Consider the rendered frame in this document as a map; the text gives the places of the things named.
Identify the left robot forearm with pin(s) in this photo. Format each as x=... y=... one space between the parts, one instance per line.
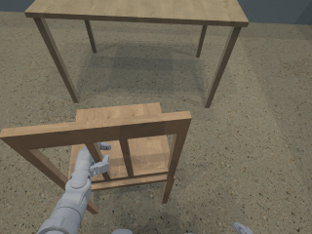
x=70 y=209

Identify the chair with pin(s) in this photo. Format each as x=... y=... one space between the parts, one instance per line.
x=137 y=133

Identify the robot left hand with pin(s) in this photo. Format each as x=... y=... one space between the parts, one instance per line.
x=85 y=162

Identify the robot right hand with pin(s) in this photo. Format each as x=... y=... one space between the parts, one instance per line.
x=242 y=229

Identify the table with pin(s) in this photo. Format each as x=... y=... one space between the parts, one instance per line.
x=191 y=12

